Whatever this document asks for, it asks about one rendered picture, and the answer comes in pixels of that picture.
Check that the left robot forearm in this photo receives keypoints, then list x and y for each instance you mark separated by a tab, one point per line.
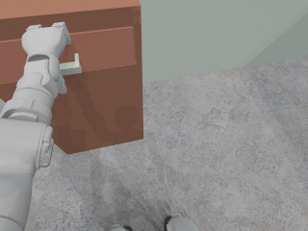
35	92

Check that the robot left shin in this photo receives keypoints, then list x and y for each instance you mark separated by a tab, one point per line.
116	226

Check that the cabinet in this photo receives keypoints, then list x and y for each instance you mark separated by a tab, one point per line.
103	106

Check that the right robot thigh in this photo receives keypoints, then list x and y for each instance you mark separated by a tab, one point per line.
181	224

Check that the drawer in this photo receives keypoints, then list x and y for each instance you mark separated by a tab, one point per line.
96	49

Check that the robot left upper arm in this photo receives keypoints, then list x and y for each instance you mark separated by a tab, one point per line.
25	147

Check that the handle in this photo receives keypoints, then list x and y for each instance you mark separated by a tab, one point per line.
71	67

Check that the left robot hand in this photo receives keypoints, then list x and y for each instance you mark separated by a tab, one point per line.
48	39

